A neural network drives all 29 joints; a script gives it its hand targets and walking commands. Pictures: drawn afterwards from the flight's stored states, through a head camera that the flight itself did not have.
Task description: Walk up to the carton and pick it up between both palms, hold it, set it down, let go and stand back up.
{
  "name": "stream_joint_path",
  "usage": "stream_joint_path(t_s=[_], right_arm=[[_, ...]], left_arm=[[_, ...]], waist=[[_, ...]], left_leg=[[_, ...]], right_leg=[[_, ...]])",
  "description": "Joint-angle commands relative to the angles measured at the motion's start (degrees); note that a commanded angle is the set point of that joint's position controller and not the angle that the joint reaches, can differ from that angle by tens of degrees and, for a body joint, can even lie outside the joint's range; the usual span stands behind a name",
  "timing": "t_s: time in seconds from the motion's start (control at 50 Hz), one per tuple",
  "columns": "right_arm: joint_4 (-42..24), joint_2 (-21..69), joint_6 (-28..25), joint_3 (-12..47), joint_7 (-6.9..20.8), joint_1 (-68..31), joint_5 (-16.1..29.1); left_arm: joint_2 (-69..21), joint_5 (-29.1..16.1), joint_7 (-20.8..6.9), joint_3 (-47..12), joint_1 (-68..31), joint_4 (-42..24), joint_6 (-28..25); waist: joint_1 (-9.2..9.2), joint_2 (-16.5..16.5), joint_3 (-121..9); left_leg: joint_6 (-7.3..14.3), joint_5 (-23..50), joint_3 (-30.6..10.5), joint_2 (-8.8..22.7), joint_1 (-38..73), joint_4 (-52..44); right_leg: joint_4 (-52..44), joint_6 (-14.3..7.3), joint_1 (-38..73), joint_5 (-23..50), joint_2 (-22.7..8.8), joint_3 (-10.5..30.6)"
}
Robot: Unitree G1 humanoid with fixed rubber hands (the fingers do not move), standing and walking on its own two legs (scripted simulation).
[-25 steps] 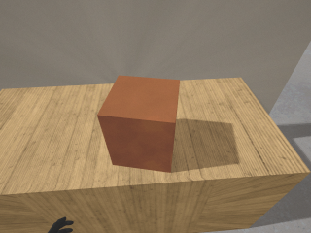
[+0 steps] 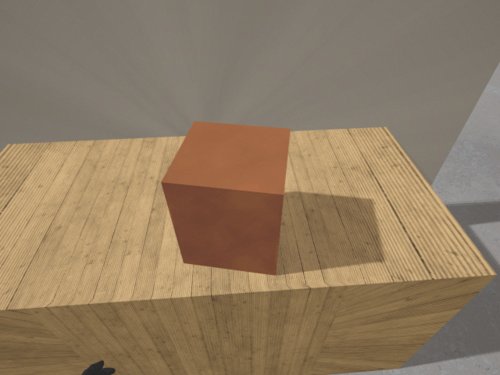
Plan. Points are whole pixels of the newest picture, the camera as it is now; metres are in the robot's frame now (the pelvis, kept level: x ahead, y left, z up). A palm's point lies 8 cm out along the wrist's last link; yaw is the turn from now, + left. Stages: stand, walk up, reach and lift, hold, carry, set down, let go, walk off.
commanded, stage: stand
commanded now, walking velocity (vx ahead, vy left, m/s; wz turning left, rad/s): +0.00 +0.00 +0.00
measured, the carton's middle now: (235, 198) +0.49 +0.04 +0.00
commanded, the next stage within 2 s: none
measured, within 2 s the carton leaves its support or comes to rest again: neither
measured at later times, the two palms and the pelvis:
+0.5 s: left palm out of the picture +0.12 +0.28 -0.08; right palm out of the picture +0.06 -0.25 -0.12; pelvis +0.00 +0.00 +0.00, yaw +0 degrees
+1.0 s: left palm out of the picture +0.12 +0.28 -0.08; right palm out of the picture +0.06 -0.25 -0.12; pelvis +0.00 +0.00 +0.00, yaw +0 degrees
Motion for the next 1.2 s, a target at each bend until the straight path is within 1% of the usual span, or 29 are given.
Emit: stream_joint_path(t_s=[0.0, 0.06, 0.18, 0.22, 0.26, 0.28, 0.3, 0.32, 0.38, 0.4, 0.42, 0.48, 0.5, 0.52, 0.58, 0.66, 0.74, 0.76, 0.78, 0.82, 0.9, 0.92, 0.94, 0.98, 1.0, 1.02, 1.12, 1.14, 1.18], right_arm=[[-0.1, -17.0, -0.7, -5.6, -0.5, -6.6, -1.5], [0.4, -16.4, -0.8, -5.4, -0.4, -5.8, -1.2], [0.6, -16.1, -0.8, -5.4, -0.6, -5.9, -1.2], [0.5, -16.8, -0.8, -5.4, -0.5, -6.4, -1.1], [0.8, -17.1, -0.7, -5.4, -0.7, -6.5, -1.5], [0.6, -16.4, -0.7, -5.2, -0.5, -6.3, -1.2], [1.2, -16.6, -0.8, -5.2, -0.5, -5.6, -1.1], [1.2, -16.8, -0.8, -5.3, -0.6, -6.2, -1.4], [0.9, -16.5, -0.6, -5.2, -0.5, -6.6, -1.3], [0.7, -17.2, -0.6, -5.3, -0.7, -6.4, -1.1], [0.9, -17.2, -0.7, -5.4, -0.6, -6.9, -1.2], [1.1, -16.4, -0.6, -5.2, -0.5, -7.0, -1.2], [1.2, -16.7, -0.4, -5.3, -0.5, -6.3, -1.2], [1.3, -16.5, -0.5, -5.0, -0.5, -6.2, -1.1], [1.4, -16.8, -0.6, -5.2, -0.5, -5.6, -1.3], [1.1, -16.7, -0.5, -5.2, -0.5, -7.1, -1.3], [1.4, -16.9, -0.5, -5.3, -0.6, -6.0, -1.2], [1.2, -17.0, -0.5, -5.1, -0.7, -6.9, -1.3], [1.4, -16.8, -0.5, -5.0, -0.7, -6.1, -1.3], [1.1, -16.2, -0.5, -5.0, -0.5, -6.7, -1.4], [1.4, -16.2, -0.6, -5.1, -0.6, -6.6, -1.4], [1.0, -16.4, -0.6, -5.1, -0.7, -7.2, -1.3], [0.9, -16.4, -0.6, -5.2, -0.6, -6.5, -1.3], [1.0, -16.4, -0.7, -5.1, -0.6, -6.9, -1.1], [1.2, -16.4, -0.6, -5.1, -0.6, -6.2, -1.2], [1.5, -17.0, -0.5, -5.3, -0.6, -6.1, -1.2], [1.1, -16.9, -0.6, -5.2, -0.5, -7.0, -1.4], [1.1, -17.1, -0.4, -5.2, -0.6, -7.8, -1.5], [0.9, -17.6, -0.4, -5.3, -0.6, -7.7, -1.4]], left_arm=[[10.6, 5.2, 0.4, 2.7, -3.3, 3.0, -2.1], [10.7, 4.9, 0.3, 2.8, -2.7, 3.8, -2.0], [10.8, 4.8, 0.4, 2.8, -3.1, 3.7, -1.8], [10.2, 4.7, 0.3, 2.6, -3.5, 3.9, -1.8], [9.8, 4.7, 0.5, 2.5, -3.1, 4.1, -1.8], [10.6, 4.8, 0.5, 2.6, -3.5, 3.8, -1.9], [10.8, 4.7, 0.4, 2.8, -3.8, 4.1, -1.8], [10.3, 4.7, 0.4, 2.7, -3.6, 4.0, -1.8], [10.5, 4.8, 0.4, 2.6, -3.0, 4.5, -1.7], [10.2, 4.7, 0.3, 2.6, -3.3, 4.5, -1.7], [9.9, 4.7, 0.3, 2.4, -3.8, 4.6, -1.6], [10.4, 4.8, 0.1, 2.6, -2.9, 4.8, -1.9], [10.8, 4.9, 0.3, 2.6, -3.4, 4.9, -1.9], [10.9, 4.9, 0.3, 2.7, -4.1, 4.4, -1.9], [10.2, 4.8, 0.3, 2.5, -3.8, 4.6, -1.9], [10.0, 4.9, 0.3, 2.5, -3.4, 5.0, -1.7], [10.4, 4.9, 0.3, 2.7, -3.2, 5.5, -1.7], [10.2, 4.8, 0.4, 2.4, -3.5, 5.2, -1.6], [10.3, 4.6, 0.4, 2.5, -3.0, 5.2, -1.8], [10.7, 5.0, 0.4, 2.7, -4.2, 5.0, -1.7], [10.6, 5.0, 0.2, 2.7, -4.2, 5.3, -1.8], [10.3, 4.7, 0.4, 2.8, -3.1, 5.5, -1.7], [10.6, 4.8, 0.4, 2.6, -3.6, 5.4, -1.8], [10.0, 4.7, 0.4, 2.5, -4.2, 5.0, -1.8], [10.2, 4.7, 0.4, 2.4, -3.7, 5.2, -1.8], [10.5, 4.8, 0.5, 2.5, -4.3, 5.2, -1.7], [10.8, 4.7, 0.3, 2.6, -4.0, 5.4, -1.7], [10.4, 4.7, 0.2, 2.6, -4.2, 5.4, -1.5], [9.9, 4.7, 0.3, 2.4, -4.0, 5.2, -1.6]], waist=[[1.63, 1.4, -0.9], [1.39, 2.9, -1.4], [1.26, 0.6, -1.6], [1.14, 2.1, -2.1], [1.56, 2.4, -2.2], [1.65, 1.5, -2.5], [1.17, 0.9, -2.3], [1.65, 2.2, -2.3], [1.58, 1.3, 0.2], [1.50, 2.7, -0.7], [1.45, 1.2, -0.6], [1.60, 0.7, -1.2], [1.06, 2.0, -1.4], [1.19, 1.0, -1.0], [1.24, 1.6, -2.6], [1.77, 1.4, -1.8], [1.27, 1.2, -1.2], [1.67, 1.0, 0.0], [1.67, 2.5, -1.2], [1.15, 1.1, -0.5], [1.17, 0.8, -0.6], [1.55, 2.3, -2.0], [1.27, 1.1, -1.8], [1.25, 1.4, -1.8], [1.11, 0.4, -1.6], [0.93, 1.4, -1.0], [1.31, 1.1, -0.6], [1.70, 2.4, 0.3], [1.77, 2.5, 0.3]], left_leg=[[1.2, -1.1, -11.6, 8.1, 4.5, -9.2], [1.0, -0.9, -12.0, 8.3, 5.7, -9.5], [1.0, 0.9, -11.9, 8.2, 6.0, -8.8], [0.9, 1.9, -11.3, 8.0, 6.4, -8.9], [0.9, 2.1, -11.5, 8.1, 5.7, -8.7], [1.0, 3.4, -10.8, 7.8, 5.6, -8.3], [0.8, 2.0, -11.3, 8.0, 5.6, -8.9], [0.9, 1.6, -11.1, 8.0, 5.7, -8.9], [1.1, -1.7, -12.2, 8.4, 3.8, -9.9], [1.1, -1.7, -12.3, 8.4, 4.2, -10.2], [0.9, -2.4, -11.9, 8.5, 4.6, -10.0], [0.9, -0.9, -11.4, 7.9, 5.4, -9.5], [0.7, -1.2, -11.3, 7.8, 5.8, -9.2], [0.7, 0.0, -11.1, 7.8, 5.3, -9.2], [1.0, 1.7, -11.2, 8.1, 6.7, -8.7], [0.8, -1.8, -11.8, 8.2, 5.5, -10.0], [0.8, -1.9, -12.0, 8.4, 5.0, -10.2], [1.0, -1.0, -11.7, 8.2, 4.3, -10.1], [1.1, -1.7, -12.0, 8.4, 4.8, -10.1], [0.6, -1.1, -11.4, 8.0, 4.9, -10.0], [0.6, 0.1, -11.4, 7.9, 5.7, -9.5], [0.7, 0.2, -11.8, 8.3, 5.9, -9.6], [0.7, 0.9, -11.1, 8.1, 5.6, -9.1], [0.7, 2.0, -11.5, 8.2, 5.8, -9.1], [0.8, 1.6, -11.4, 8.2, 6.1, -9.3], [0.7, 1.1, -11.3, 8.2, 5.4, -9.3], [0.7, -2.3, -12.1, 8.4, 5.2, -10.7], [0.8, -3.3, -12.3, 8.6, 4.1, -11.2], [0.8, -4.5, -12.6, 8.5, 3.5, -11.1]], right_leg=[[-8.7, -1.0, 2.1, 4.8, -9.7, 9.3], [-8.0, -0.9, 1.6, 3.8, -9.1, 8.8], [-8.5, -0.9, 2.0, 4.9, -9.6, 9.0], [-8.5, -0.8, 1.7, 5.1, -9.7, 8.8], [-8.2, -0.7, 2.7, 6.2, -9.4, 8.6], [-8.2, -0.8, 3.4, 6.4, -9.7, 8.8], [-7.9, -0.9, 2.6, 5.4, -9.5, 8.6], [-7.9, -0.8, 2.5, 4.8, -9.4, 8.7], [-8.1, -1.0, 1.4, 3.3, -9.4, 8.5], [-8.4, -1.1, 1.7, 3.0, -9.4, 8.6], [-8.7, -0.9, 1.5, 3.0, -9.3, 8.7], [-9.5, -0.9, 1.6, 3.5, -9.6, 9.2], [-9.6, -0.9, 1.7, 3.5, -9.6, 9.3], [-9.2, -0.8, 1.7, 4.5, -9.6, 9.0], [-8.2, -0.7, 2.3, 5.3, -9.4, 8.8], [-8.7, -0.8, 2.0, 3.5, -9.3, 8.6], [-8.6, -0.8, 2.6, 3.7, -9.2, 8.6], [-8.9, -1.0, 1.8, 4.1, -9.6, 8.9], [-8.8, -0.9, 2.6, 3.6, -9.4, 9.0], [-9.1, -1.0, 1.7, 3.8, -9.7, 8.8], [-9.1, -0.8, 1.2, 4.4, -9.6, 8.9], [-8.7, -0.8, 2.3, 5.0, -9.5, 8.7], [-9.3, -0.9, 2.7, 5.3, -9.8, 8.9], [-9.0, -0.8, 2.3, 5.8, -9.7, 8.8], [-9.2, -0.8, 2.0, 5.6, -9.7, 9.0], [-9.1, -0.9, 1.8, 5.2, -9.7, 8.8], [-9.0, -0.9, 1.3, 3.3, -9.2, 8.7], [-9.1, -0.8, 1.2, 2.8, -9.2, 8.4], [-9.0, -1.1, 1.3, 2.4, -9.1, 8.4]])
